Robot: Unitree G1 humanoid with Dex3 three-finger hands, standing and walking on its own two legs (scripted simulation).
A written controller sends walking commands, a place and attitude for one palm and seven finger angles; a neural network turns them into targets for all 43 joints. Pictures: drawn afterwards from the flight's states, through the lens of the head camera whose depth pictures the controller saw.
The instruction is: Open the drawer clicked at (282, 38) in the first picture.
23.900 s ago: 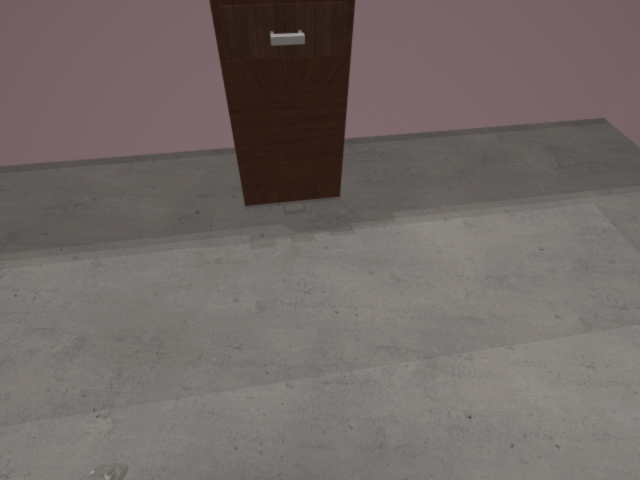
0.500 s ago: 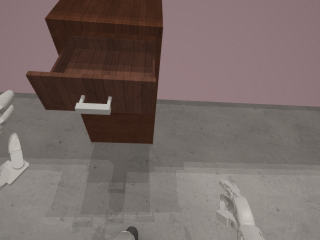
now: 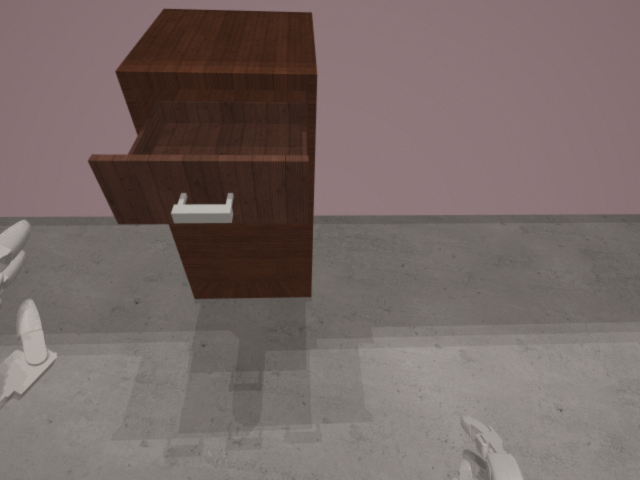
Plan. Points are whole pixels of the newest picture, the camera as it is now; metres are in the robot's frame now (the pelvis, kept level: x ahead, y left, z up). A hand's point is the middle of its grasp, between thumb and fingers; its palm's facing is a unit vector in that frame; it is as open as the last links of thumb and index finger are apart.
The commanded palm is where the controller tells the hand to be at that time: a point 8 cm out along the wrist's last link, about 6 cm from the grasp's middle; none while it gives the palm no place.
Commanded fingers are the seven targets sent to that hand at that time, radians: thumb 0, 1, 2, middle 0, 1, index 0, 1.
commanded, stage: stop stepping back and stand still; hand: left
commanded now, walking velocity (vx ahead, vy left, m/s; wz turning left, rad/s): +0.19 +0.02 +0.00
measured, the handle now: (204, 205) +0.60 +0.24 -0.02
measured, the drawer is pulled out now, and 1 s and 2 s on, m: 0.28 0.28 0.28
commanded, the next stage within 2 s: let the arm hang, fingers relaxed in 0.24 s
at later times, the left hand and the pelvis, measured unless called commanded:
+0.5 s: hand (119, 453) +0.18 +0.26 -0.06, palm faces +0.10 -0.91 -0.40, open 7.4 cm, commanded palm none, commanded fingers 0.00 0.90 0.90 -0.20 -0.30 -0.20 -0.30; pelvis -0.01 +0.02 -0.01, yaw +2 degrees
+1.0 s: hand out of the picture -0.06 +0.24 -0.16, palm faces +0.04 -0.96 -0.26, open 7.3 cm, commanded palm none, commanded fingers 0.00 0.90 0.90 -0.20 -0.30 -0.20 -0.30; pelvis -0.01 +0.03 +0.01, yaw +2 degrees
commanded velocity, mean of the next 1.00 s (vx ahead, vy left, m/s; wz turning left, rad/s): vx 0.02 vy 0.00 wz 0.00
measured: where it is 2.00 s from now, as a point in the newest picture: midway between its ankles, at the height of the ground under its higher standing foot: outside the picture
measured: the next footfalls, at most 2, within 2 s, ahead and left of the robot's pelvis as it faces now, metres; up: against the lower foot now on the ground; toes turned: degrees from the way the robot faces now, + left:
left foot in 0.24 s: +0.06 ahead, +0.15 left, +0.00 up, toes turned +6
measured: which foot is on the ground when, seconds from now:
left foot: down 0.00-0.00, up 0.02-0.22, down 0.24-1.00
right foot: down 0.00-1.00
